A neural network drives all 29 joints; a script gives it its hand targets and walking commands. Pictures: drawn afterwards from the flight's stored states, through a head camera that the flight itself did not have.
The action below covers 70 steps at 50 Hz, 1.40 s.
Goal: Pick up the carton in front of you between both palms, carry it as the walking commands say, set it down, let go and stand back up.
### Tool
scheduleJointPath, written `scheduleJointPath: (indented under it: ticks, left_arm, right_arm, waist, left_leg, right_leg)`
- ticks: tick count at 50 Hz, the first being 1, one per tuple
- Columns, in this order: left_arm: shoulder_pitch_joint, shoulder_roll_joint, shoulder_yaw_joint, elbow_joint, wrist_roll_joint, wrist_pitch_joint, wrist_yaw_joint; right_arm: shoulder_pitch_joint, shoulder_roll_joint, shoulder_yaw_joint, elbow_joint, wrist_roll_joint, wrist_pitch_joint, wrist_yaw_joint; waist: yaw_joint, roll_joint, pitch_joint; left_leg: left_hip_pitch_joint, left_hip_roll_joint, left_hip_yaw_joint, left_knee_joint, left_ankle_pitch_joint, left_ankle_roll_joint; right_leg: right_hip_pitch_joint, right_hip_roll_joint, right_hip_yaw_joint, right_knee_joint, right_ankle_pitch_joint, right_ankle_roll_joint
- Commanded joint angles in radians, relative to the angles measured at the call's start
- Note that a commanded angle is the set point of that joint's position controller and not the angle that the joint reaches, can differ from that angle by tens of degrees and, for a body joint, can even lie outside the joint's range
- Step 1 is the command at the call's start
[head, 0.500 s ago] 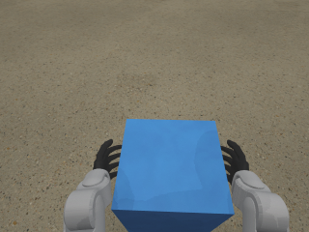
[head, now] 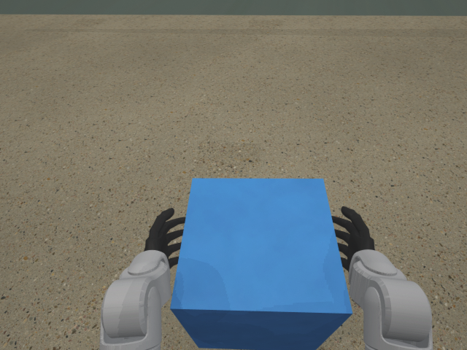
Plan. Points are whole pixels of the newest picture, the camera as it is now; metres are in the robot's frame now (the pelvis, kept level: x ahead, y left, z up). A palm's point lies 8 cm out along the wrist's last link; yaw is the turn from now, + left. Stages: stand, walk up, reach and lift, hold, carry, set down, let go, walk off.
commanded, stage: carry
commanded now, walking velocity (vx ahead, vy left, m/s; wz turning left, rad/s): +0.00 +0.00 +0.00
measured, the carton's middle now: (256, 269) +0.26 +0.00 +0.01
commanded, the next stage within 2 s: hold in 1.40 s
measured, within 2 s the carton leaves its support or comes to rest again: neither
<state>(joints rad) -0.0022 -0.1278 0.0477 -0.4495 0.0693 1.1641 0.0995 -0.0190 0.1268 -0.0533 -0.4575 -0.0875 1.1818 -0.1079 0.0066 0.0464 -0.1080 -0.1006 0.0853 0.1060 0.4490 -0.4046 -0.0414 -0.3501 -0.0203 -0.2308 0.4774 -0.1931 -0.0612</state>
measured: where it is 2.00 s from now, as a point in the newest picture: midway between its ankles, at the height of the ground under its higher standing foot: outside the picture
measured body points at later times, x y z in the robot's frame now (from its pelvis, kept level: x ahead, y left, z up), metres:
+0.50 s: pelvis -0.01 +0.02 +0.00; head -0.02 +0.02 +0.45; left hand +0.28 +0.17 +0.02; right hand +0.28 -0.13 +0.02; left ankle -0.11 +0.12 -0.73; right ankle +0.04 -0.08 -0.73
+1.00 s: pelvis -0.04 +0.03 +0.00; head -0.05 +0.03 +0.45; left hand +0.26 +0.18 +0.03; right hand +0.26 -0.12 +0.03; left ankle -0.11 +0.12 -0.73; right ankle +0.04 -0.09 -0.73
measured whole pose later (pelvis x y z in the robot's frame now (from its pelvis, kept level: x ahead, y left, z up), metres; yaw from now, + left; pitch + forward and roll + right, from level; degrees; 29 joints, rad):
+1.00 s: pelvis -0.04 +0.03 +0.00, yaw +0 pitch +1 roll +0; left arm -0.19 -0.14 0.15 0.13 0.22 0.73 0.02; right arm -0.20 0.14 -0.16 0.13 -0.23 0.73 -0.03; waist 0.00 0.01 -0.07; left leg -0.15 0.03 0.14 0.52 -0.40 0.02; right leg -0.38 -0.09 -0.20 0.51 -0.15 -0.02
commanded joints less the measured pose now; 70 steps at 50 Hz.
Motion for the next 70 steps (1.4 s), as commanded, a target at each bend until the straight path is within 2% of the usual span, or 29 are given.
scheduleJointPath:
  ticks: [1,7,11,22,27,33,37,45,70]
  left_arm:
    - [-0.317,-0.671,-0.572,0.013,-0.205,-0.043,-0.141]
    - [-0.38,-0.684,-0.556,0.101,-0.173,-0.158,-0.175]
    - [-0.389,-0.661,-0.516,0.184,-0.134,-0.23,-0.188]
    - [-0.508,-0.661,-0.375,0.493,-0.037,-0.472,-0.228]
    - [-0.596,-0.76,-0.399,0.564,-0.045,-0.553,-0.262]
    - [-0.601,-0.875,-0.473,0.516,-0.087,-0.509,-0.29]
    - [-0.567,-0.863,-0.45,0.524,-0.075,-0.471,-0.292]
    - [-0.604,-0.877,-0.449,0.516,-0.082,-0.469,-0.299]
    - [-0.606,-0.885,-0.439,0.529,-0.079,-0.463,-0.303]
  right_arm:
    - [-0.296,0.669,0.588,0.034,0.215,-0.051,0.143]
    - [-0.34,0.68,0.558,0.124,0.178,-0.175,0.174]
    - [-0.361,0.663,0.52,0.201,0.146,-0.249,0.188]
    - [-0.493,0.669,0.378,0.52,0.061,-0.485,0.241]
    - [-0.573,0.768,0.397,0.598,0.063,-0.564,0.273]
    - [-0.574,0.886,0.472,0.547,0.102,-0.521,0.299]
    - [-0.543,0.874,0.449,0.55,0.092,-0.483,0.301]
    - [-0.578,0.892,0.452,0.543,0.099,-0.481,0.306]
    - [-0.58,0.902,0.446,0.551,0.098,-0.474,0.31]
  waist:
    - [-0.003,-0.049,-0.237]
    - [-0.005,-0.022,-0.217]
    - [-0.007,-0.021,-0.203]
    - [-0.009,-0.023,-0.167]
    - [-0.008,-0.027,-0.167]
    - [-0.008,-0.033,-0.195]
    - [-0.007,-0.036,-0.192]
    - [-0.006,-0.037,-0.166]
    - [-0.006,-0.038,-0.18]
  left_leg:
    - [-0.053,0.064,-0.017,0.013,0.459,0.003]
    - [-0.042,0.076,-0.025,0.029,0.542,0.021]
    - [-0.046,0.083,-0.03,0.027,0.552,0.031]
    - [-0.082,0.075,-0.034,-0.008,0.421,0.05]
    - [-0.093,0.071,-0.045,-0.025,0.343,0.059]
    - [-0.092,0.07,-0.049,-0.016,0.342,0.063]
    - [-0.101,0.068,-0.05,-0.014,0.337,0.065]
    - [-0.129,0.065,-0.057,-0.033,0.28,0.072]
    - [-0.131,0.062,-0.055,-0.019,0.308,0.078]
  right_leg:
    - [0.298,-0.161,0.151,0.053,0.673,0.001]
    - [0.227,-0.148,0.134,0.086,0.557,0.002]
    - [0.21,-0.145,0.127,0.084,0.473,0.009]
    - [0.205,-0.145,0.125,0.044,0.347,0.02]
    - [0.203,-0.146,0.131,0.024,0.287,0.022]
    - [0.208,-0.15,0.134,0.021,0.294,0.025]
    - [0.204,-0.152,0.133,0.02,0.297,0.028]
    - [0.191,-0.152,0.137,0.006,0.24,0.033]
    - [0.187,-0.153,0.13,0.011,0.256,0.039]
